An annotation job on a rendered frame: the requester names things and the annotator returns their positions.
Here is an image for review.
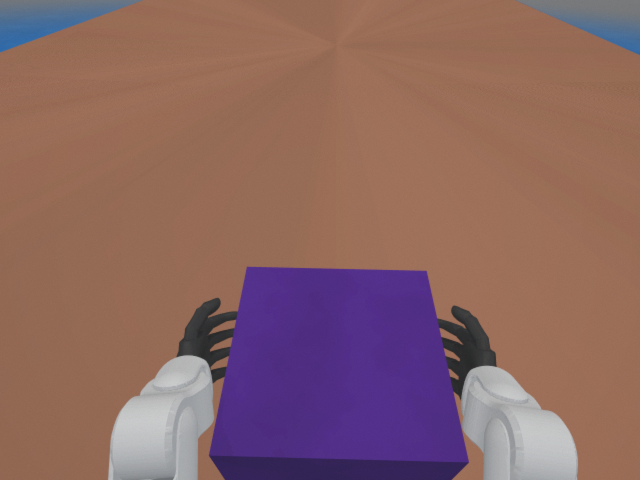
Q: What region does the left robot hand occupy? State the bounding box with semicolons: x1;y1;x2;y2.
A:
176;298;238;383

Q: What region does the robot left forearm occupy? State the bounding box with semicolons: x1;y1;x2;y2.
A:
108;355;214;480

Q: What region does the robot right forearm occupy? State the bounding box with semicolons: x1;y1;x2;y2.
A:
461;366;578;480

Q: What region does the right robot hand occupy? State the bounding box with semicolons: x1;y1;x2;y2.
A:
437;306;497;400

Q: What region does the carton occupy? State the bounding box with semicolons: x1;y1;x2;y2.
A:
209;267;469;480

